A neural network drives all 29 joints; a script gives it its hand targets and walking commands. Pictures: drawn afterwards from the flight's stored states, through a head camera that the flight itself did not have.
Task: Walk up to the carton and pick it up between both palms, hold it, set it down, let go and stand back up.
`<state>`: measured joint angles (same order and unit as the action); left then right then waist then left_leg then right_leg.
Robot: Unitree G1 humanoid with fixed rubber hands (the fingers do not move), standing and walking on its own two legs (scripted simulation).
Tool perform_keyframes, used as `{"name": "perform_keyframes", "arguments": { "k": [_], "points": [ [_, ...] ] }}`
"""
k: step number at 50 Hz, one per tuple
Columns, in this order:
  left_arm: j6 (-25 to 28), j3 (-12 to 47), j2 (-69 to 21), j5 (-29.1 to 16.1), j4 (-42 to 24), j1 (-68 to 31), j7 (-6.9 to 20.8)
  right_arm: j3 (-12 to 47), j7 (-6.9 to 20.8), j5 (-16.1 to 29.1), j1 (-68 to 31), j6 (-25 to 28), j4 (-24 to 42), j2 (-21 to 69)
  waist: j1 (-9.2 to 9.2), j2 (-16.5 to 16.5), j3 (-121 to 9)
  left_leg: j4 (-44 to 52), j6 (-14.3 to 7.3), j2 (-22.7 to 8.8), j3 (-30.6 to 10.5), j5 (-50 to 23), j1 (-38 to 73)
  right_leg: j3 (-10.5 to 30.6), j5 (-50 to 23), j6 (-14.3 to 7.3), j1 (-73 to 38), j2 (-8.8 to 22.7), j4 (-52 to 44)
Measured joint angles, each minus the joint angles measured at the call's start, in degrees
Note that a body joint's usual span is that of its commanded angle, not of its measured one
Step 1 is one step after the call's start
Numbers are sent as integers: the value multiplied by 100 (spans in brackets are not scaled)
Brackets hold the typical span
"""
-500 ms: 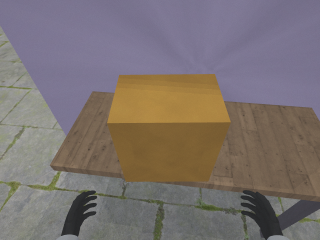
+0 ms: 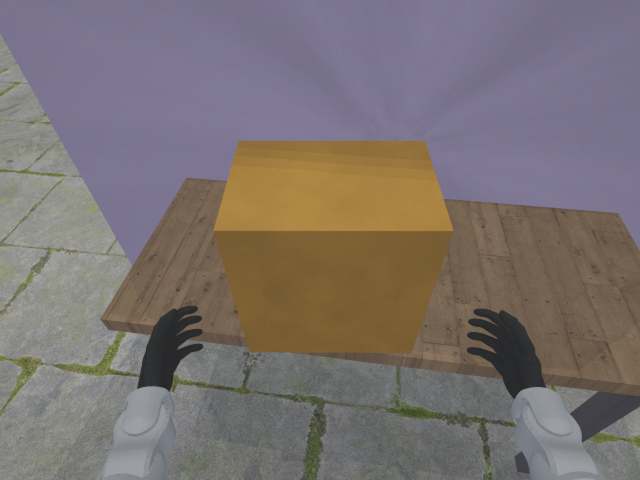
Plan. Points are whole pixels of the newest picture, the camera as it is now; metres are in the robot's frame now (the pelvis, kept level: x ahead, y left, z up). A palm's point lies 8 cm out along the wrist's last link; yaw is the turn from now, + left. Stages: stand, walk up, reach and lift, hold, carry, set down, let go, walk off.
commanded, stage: reach and lift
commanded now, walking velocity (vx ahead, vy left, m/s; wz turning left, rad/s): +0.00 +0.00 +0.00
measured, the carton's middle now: (330, 254) +0.45 +0.02 +0.02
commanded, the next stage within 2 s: none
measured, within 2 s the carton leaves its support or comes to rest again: neither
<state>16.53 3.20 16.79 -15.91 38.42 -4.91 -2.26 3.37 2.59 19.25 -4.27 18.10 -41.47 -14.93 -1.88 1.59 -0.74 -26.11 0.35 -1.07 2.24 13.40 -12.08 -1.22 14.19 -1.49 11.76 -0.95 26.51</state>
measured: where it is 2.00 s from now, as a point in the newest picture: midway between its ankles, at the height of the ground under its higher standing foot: outside the picture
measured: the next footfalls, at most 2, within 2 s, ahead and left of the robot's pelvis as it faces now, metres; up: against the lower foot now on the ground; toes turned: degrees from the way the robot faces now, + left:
none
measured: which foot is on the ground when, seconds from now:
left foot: down 0.00-1.00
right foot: down 0.00-1.00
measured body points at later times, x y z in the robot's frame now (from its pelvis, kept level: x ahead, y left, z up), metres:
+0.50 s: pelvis +0.01 +0.00 +0.01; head +0.01 +0.01 +0.46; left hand +0.33 +0.25 +0.07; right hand +0.34 -0.22 +0.06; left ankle +0.01 +0.12 -0.74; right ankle +0.00 -0.10 -0.74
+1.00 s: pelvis +0.01 +0.00 +0.01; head +0.02 +0.01 +0.46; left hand +0.40 +0.26 +0.14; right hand +0.41 -0.23 +0.14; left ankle +0.01 +0.12 -0.74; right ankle +0.00 -0.10 -0.74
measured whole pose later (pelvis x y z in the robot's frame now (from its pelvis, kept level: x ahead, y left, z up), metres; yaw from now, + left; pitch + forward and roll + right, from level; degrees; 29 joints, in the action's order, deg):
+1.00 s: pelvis +0.01 +0.00 +0.01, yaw -1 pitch +4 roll +0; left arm -25.5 -7.7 21.6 -13.3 24.2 -32.4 -0.4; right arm 1.1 0.1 25.3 -34.1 -13.5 -35.8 -24.6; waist -1.3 1.3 -3.5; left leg -19.3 0.3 -1.5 1.9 9.8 -13.2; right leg -0.4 8.9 -1.4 11.8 -1.9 17.0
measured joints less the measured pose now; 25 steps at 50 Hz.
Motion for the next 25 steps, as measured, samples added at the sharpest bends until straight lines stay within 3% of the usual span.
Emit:
{"name": "perform_keyframes", "arguments": {
  "k": [11,25],
  "points": [
    [-1161,-472,74,195,-690,-308,273,38,-224,120,-355,-760,559,-232,-10,-28,-42,499,17,-15,-44,-175,467,-1,-230,-3,-525,-43,-611],
    [-2501,-770,66,331,-1645,-906,222,-262,-254,120,-944,-1861,1282,-345,-67,-24,-4,748,10,-29,16,-344,291,87,-433,1,-322,-72,-867]
  ]
}}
